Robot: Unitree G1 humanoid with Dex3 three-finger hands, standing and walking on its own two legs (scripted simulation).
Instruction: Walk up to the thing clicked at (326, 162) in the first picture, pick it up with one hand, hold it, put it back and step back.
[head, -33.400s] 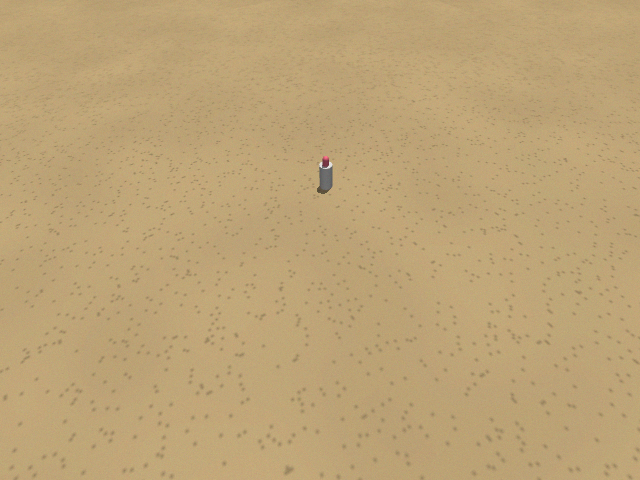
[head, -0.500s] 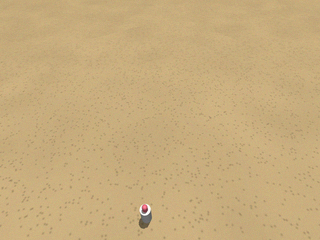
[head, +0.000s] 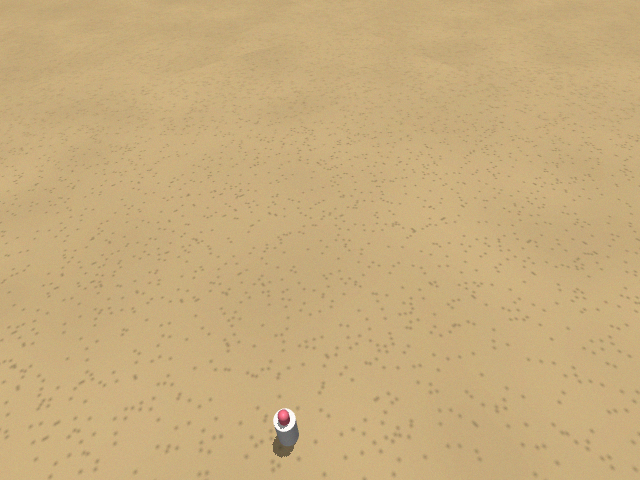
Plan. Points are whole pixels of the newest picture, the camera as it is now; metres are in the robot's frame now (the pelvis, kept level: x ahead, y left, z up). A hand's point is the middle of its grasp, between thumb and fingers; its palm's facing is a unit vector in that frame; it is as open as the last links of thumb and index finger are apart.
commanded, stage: stand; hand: left
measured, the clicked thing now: (285, 424) +0.43 +0.15 -0.69
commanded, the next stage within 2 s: step back in 0.90 s
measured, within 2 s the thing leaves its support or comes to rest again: neither
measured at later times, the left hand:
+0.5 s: hand out of the picture +0.10 +0.24 -0.15, palm faces -0.01 -0.94 -0.34, open 7.4 cm
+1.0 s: hand out of the picture +0.10 +0.25 -0.16, palm faces +0.00 -0.93 -0.36, open 7.4 cm
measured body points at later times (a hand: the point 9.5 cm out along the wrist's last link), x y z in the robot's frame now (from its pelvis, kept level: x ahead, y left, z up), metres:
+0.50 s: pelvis +0.02 +0.00 +0.00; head +0.03 -0.01 +0.45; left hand +0.10 +0.29 -0.13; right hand +0.09 -0.30 -0.14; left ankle +0.04 +0.12 -0.75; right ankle +0.01 -0.13 -0.75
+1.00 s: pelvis +0.01 -0.01 +0.00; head +0.04 -0.01 +0.45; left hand +0.10 +0.30 -0.13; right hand +0.09 -0.31 -0.14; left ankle +0.04 +0.12 -0.75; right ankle +0.01 -0.13 -0.75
